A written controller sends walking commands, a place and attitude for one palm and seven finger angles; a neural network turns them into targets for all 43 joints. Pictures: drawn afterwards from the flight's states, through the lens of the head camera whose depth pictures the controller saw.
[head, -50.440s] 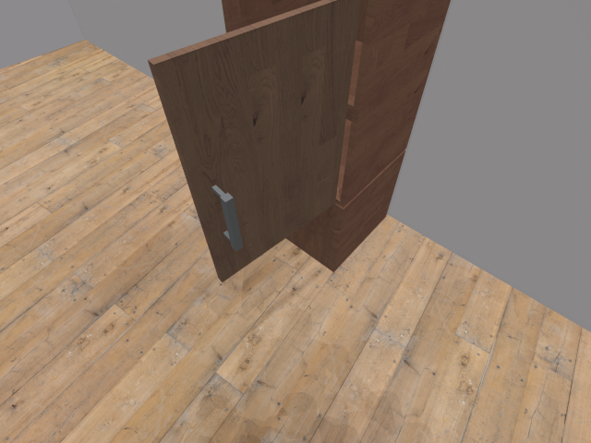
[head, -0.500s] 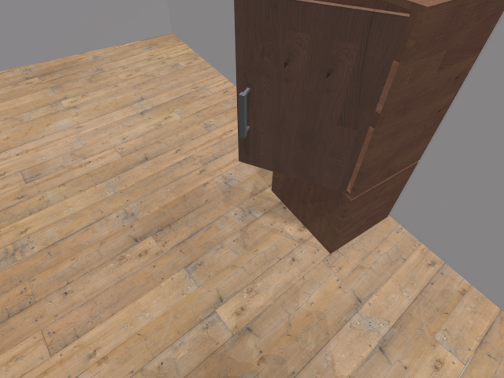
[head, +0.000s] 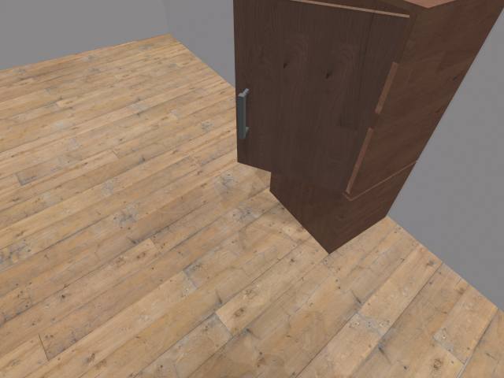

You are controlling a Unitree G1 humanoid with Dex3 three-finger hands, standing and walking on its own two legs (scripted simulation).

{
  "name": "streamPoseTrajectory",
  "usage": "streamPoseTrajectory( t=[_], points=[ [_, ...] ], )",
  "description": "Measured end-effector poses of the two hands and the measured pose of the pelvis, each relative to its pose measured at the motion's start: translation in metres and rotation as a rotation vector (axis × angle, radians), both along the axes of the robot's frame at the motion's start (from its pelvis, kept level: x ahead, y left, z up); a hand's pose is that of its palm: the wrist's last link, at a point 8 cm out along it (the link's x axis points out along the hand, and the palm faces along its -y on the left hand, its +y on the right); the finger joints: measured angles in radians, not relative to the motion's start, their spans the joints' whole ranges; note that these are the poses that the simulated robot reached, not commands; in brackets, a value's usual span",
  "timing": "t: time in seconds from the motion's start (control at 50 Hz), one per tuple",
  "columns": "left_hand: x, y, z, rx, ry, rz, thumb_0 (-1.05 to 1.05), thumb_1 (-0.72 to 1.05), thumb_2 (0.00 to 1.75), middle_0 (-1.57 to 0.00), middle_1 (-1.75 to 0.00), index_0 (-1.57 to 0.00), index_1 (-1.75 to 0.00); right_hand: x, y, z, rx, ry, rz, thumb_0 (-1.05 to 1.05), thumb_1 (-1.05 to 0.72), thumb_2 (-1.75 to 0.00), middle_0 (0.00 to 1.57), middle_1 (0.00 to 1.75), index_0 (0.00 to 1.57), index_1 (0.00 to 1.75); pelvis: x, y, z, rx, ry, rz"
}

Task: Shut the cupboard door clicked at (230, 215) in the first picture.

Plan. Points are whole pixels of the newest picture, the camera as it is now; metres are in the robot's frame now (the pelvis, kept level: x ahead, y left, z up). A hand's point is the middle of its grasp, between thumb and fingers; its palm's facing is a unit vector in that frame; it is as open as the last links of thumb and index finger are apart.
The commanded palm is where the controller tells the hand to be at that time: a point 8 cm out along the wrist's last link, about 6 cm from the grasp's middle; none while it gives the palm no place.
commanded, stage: look to check the result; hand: left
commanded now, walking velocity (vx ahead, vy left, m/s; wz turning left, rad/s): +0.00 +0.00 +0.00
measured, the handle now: (244, 114) +0.91 +0.07 -0.10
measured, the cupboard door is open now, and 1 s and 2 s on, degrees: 34 34 34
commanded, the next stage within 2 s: walk to a spot facing it in 0.38 s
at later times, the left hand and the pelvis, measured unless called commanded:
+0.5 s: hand out of the picture +0.02 +0.20 -0.17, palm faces -0.01 -0.97 -0.24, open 7.4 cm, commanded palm none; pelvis +0.00 +0.00 +0.00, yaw +0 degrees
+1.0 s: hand out of the picture +0.01 +0.23 -0.19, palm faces +0.23 -0.94 -0.24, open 7.4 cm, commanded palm none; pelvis +0.00 +0.02 -0.02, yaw +14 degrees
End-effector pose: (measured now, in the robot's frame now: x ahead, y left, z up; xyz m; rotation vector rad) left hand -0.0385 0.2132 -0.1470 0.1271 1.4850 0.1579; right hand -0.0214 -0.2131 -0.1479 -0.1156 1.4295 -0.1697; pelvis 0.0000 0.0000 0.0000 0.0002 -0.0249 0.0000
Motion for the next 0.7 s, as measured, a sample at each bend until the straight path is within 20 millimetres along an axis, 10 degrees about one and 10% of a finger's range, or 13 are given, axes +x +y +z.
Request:
streamPoseTrajectory(
  t=[0.7],
  points=[
    [0.07,0.036,0.005,0.091,-0.151,-0.001,0.0,0.9,0.9,-0.2,-0.3,-0.2,-0.3,0.065,-0.037,0.003,-0.061,-0.066,0.098,0.01,-0.91,-0.9,0.2,0.3,0.2,0.3,0.006,-0.004,-0.004,0.0,0.02,0.067]
  ],
)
